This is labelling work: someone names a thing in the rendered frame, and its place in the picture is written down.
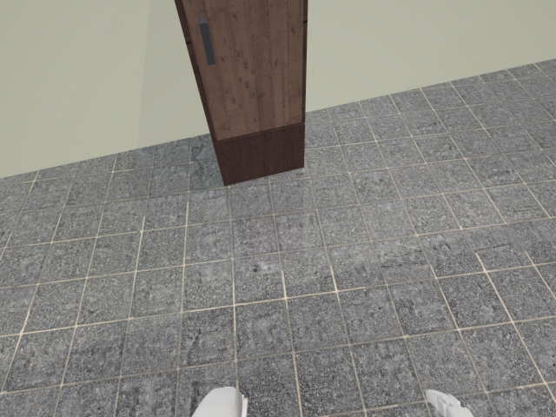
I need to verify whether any robot left thigh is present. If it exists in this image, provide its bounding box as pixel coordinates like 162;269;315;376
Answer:
192;387;248;417

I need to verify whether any right robot hand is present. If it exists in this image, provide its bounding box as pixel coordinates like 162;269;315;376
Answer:
426;389;473;417

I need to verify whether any handle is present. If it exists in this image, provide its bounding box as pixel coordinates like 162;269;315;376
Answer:
198;15;216;65

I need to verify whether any cupboard door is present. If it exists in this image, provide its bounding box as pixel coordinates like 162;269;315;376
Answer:
182;0;303;141

